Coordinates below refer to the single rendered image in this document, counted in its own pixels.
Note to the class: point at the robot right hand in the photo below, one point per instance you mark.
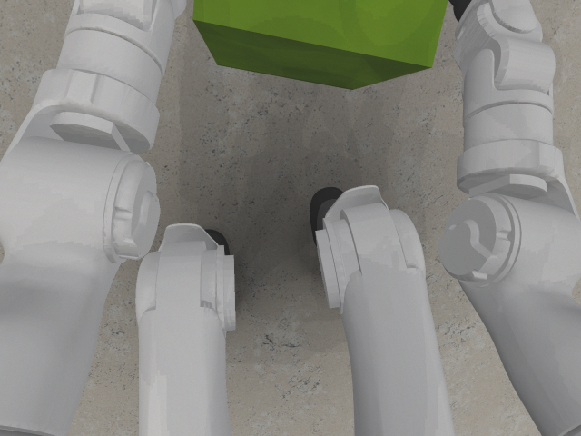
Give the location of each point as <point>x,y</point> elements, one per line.
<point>459,7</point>

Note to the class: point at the right robot upper arm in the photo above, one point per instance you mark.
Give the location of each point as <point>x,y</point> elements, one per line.
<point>518,262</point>

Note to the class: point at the carton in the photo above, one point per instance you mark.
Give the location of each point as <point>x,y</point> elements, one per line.
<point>343,43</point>

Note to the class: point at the left robot upper arm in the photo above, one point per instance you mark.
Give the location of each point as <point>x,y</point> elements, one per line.
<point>70,214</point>

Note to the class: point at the robot thigh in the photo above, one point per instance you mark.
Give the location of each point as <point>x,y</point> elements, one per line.
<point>399,387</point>
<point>182,381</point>

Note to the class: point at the robot right forearm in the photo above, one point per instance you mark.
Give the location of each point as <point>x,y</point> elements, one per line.
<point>507,93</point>

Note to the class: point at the right robot thigh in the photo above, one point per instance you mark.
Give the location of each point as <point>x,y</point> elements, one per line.
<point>399,387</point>

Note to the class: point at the left robot thigh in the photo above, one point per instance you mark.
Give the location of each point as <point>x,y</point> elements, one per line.
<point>182,381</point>

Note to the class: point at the robot left forearm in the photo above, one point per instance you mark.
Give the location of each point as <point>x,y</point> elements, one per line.
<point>104,89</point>

